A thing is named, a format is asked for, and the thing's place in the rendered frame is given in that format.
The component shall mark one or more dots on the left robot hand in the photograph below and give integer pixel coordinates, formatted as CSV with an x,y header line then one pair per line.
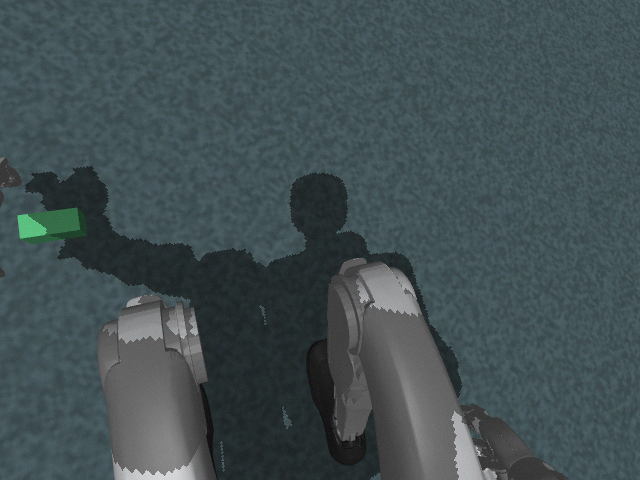
x,y
8,178

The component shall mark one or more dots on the small box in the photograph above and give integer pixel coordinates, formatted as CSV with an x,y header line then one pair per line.
x,y
52,225

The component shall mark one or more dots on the right robot foot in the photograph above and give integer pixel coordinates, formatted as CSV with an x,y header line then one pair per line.
x,y
322,390

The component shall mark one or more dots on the right robot hand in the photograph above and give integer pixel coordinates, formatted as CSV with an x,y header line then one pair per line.
x,y
501,446

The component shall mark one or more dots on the left robot foot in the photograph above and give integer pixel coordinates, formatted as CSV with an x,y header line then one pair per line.
x,y
210,429

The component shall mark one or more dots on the right robot arm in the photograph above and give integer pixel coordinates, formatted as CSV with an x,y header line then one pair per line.
x,y
531,468

